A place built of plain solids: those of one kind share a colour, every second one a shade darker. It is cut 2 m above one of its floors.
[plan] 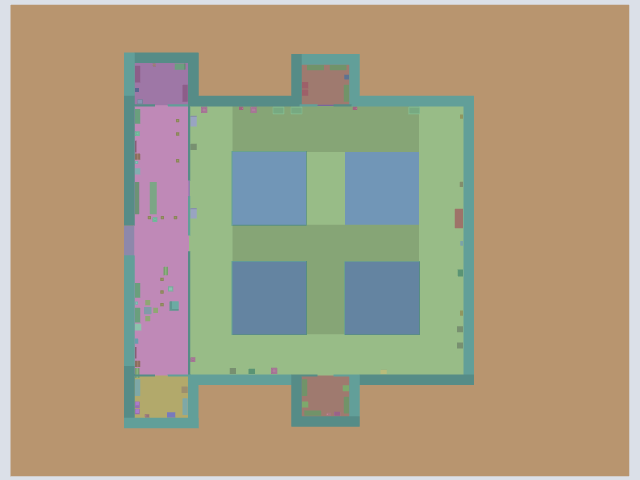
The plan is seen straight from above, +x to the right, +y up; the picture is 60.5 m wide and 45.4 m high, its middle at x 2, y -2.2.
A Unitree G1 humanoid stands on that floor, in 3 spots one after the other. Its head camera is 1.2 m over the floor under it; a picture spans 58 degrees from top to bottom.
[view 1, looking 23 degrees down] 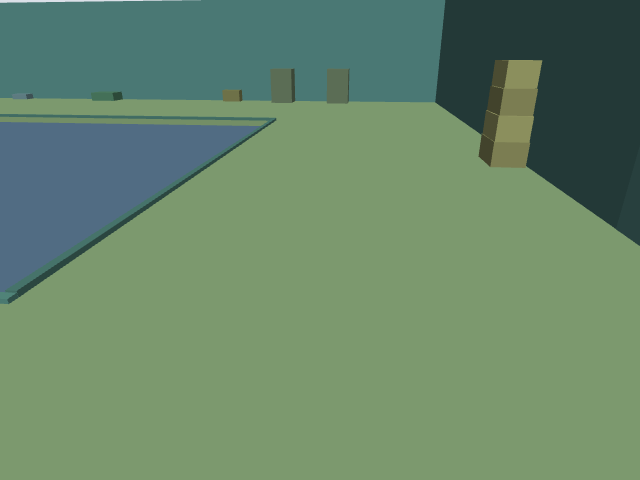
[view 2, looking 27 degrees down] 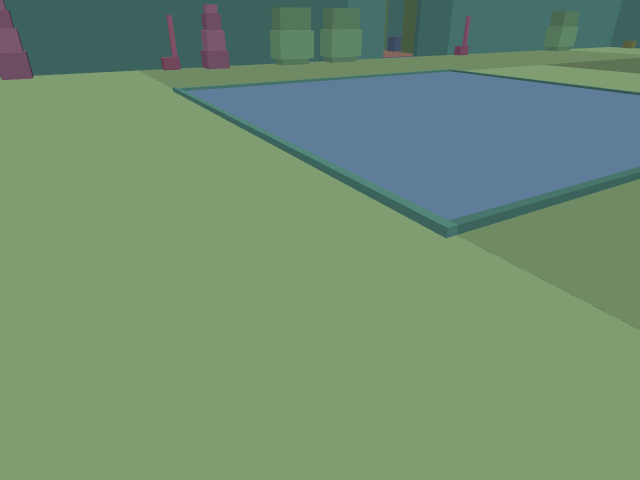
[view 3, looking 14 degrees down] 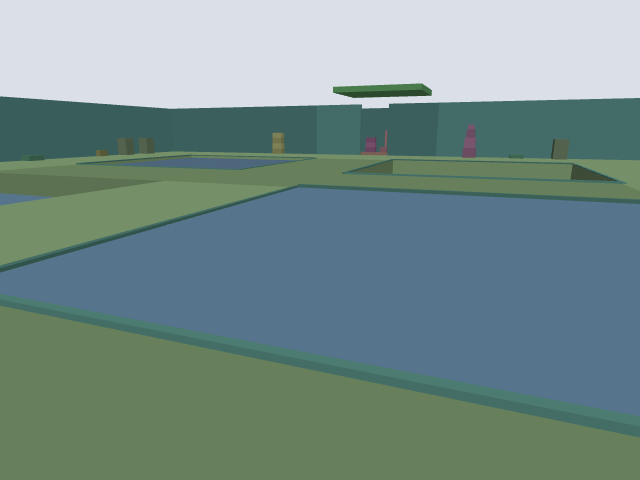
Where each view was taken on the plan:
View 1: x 2.52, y -13.02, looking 6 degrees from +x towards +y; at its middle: floor_gang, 3.07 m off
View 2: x -8.23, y -2.52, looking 60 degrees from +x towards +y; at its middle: floor_gang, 2.64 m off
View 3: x -3.25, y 8.09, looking -69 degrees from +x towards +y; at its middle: step_tier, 4.96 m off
